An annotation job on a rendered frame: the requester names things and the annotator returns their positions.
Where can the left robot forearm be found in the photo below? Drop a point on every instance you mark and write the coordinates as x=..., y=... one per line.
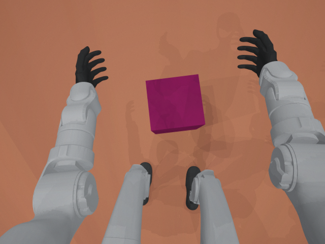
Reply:
x=76, y=132

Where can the carton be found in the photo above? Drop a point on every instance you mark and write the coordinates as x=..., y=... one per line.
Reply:
x=175, y=104

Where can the right robot forearm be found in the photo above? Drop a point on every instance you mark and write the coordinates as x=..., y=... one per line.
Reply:
x=288, y=107

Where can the right robot shin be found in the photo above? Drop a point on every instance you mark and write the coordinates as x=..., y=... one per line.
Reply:
x=204, y=172

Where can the robot right hand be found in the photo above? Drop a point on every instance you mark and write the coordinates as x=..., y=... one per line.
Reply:
x=264, y=51

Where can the robot left upper arm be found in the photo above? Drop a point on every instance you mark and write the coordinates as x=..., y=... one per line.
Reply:
x=61, y=202

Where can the left robot thigh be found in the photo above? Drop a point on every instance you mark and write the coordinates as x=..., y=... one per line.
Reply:
x=126, y=219

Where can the robot right upper arm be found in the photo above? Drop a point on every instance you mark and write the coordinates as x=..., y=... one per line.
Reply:
x=299, y=170

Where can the robot left hand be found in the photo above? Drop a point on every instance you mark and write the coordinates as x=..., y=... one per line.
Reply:
x=83, y=67

